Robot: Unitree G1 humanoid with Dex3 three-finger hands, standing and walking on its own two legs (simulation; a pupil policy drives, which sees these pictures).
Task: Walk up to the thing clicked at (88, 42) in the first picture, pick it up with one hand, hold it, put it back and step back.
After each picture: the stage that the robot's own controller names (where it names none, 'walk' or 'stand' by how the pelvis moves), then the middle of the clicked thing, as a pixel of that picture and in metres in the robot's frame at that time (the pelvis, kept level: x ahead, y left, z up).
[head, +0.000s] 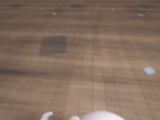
stand; (89, 41) +1.92 +0.07 -0.72
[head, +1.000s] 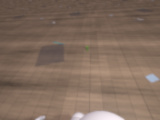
walk; (87, 48) +1.77 +0.24 -0.71
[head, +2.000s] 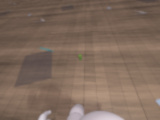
walk; (80, 57) +1.21 +0.32 -0.72
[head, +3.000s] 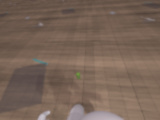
walk; (78, 75) +0.78 +0.27 -0.72
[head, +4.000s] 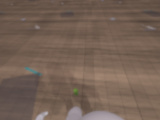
walk; (76, 92) +0.52 +0.23 -0.72
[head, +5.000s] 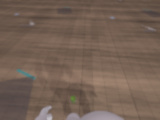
stand; (73, 99) +0.38 +0.20 -0.71
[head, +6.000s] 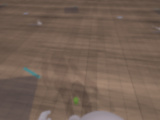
stand; (76, 100) +0.36 +0.17 -0.72
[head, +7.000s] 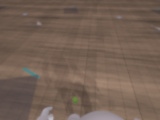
stand; (75, 100) +0.37 +0.19 -0.71
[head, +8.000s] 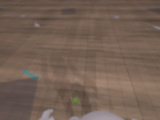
stand; (75, 101) +0.37 +0.19 -0.73
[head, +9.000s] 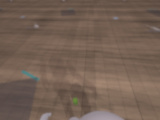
stand; (75, 101) +0.37 +0.19 -0.73
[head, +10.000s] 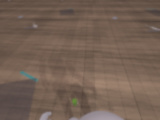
stand; (74, 102) +0.36 +0.20 -0.73
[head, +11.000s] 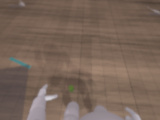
go down; (71, 88) +0.38 +0.20 -0.66
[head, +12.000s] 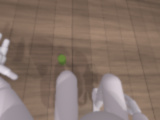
go down; (62, 60) +0.44 +0.24 -0.29
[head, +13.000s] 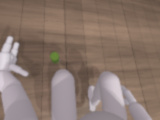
close in; (55, 58) +0.43 +0.25 -0.27
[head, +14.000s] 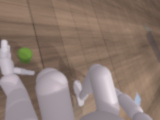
close; (25, 56) +0.42 +0.29 -0.22
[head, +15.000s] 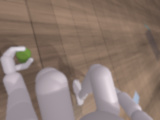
close; (24, 56) +0.41 +0.29 -0.22
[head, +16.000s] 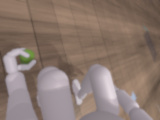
lift; (26, 57) +0.39 +0.28 -0.23
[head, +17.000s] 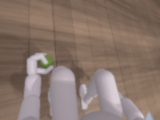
lift; (46, 62) +0.35 +0.26 -0.16
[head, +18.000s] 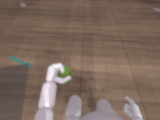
lift; (65, 75) +0.32 +0.18 +0.02
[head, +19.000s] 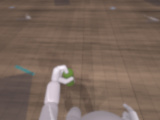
hold; (69, 77) +0.32 +0.16 -0.01
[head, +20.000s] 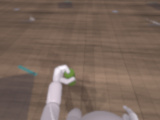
hold; (70, 77) +0.32 +0.16 +0.00
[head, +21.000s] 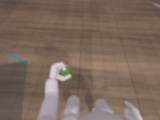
crouch; (66, 74) +0.35 +0.17 -0.06
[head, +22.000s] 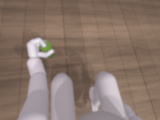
lower; (48, 50) +0.47 +0.25 -0.09
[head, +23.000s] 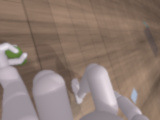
lower; (17, 56) +0.41 +0.30 -0.23
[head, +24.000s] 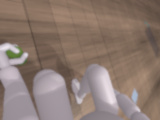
lower; (17, 56) +0.41 +0.31 -0.23
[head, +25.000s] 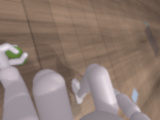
lower; (17, 56) +0.41 +0.31 -0.22
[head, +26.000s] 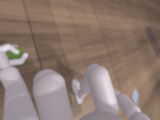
lower; (18, 57) +0.41 +0.31 -0.22
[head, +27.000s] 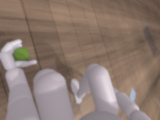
open; (21, 57) +0.40 +0.29 -0.23
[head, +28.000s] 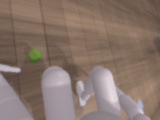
stand; (34, 56) +0.40 +0.28 -0.23
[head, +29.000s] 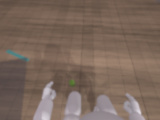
stand; (72, 83) +0.39 +0.19 -0.56
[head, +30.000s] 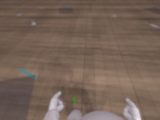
stand; (74, 100) +0.37 +0.19 -0.67
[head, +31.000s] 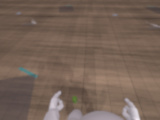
stand; (74, 99) +0.37 +0.18 -0.67
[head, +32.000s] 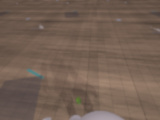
stand; (78, 100) +0.40 +0.17 -0.72
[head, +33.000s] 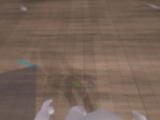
walk; (77, 85) +0.43 +0.15 -0.70
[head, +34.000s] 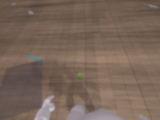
walk; (79, 76) +0.62 +0.19 -0.70
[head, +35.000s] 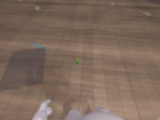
walk; (77, 61) +0.95 +0.21 -0.71
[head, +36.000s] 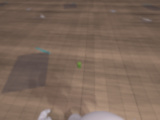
stand; (79, 65) +0.98 +0.22 -0.71
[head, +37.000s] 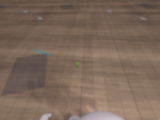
stand; (77, 65) +1.00 +0.25 -0.72
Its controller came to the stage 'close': yes
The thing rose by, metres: 0.71
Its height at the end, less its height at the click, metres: +0.00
